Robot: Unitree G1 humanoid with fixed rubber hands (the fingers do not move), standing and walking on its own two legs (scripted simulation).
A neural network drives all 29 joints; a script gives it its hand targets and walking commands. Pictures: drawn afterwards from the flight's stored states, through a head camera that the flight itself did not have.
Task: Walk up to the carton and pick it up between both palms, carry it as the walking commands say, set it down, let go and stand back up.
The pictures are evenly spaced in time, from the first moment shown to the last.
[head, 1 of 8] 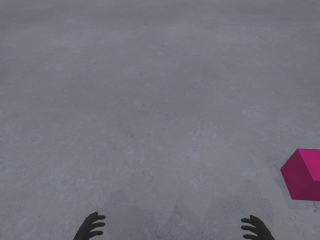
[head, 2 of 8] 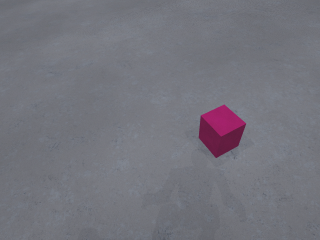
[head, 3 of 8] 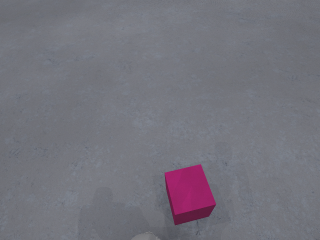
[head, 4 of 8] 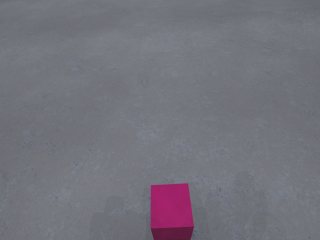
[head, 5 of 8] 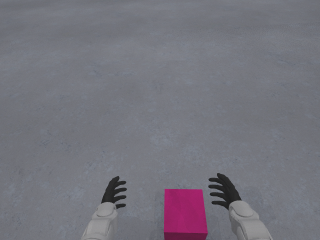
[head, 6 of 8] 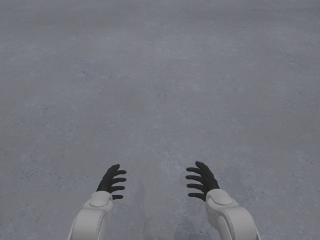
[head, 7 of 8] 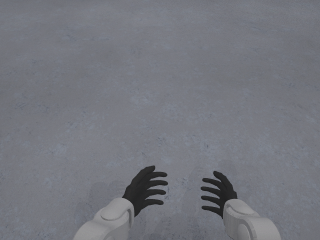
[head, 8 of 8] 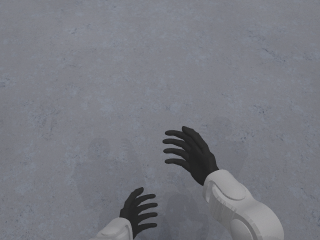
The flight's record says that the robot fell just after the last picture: yes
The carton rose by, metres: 0.02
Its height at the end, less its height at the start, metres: +0.00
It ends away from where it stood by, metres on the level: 0.06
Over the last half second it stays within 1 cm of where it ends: yes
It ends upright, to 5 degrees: yes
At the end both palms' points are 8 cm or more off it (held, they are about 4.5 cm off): yes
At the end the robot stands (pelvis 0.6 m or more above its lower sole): yes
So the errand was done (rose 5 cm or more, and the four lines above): no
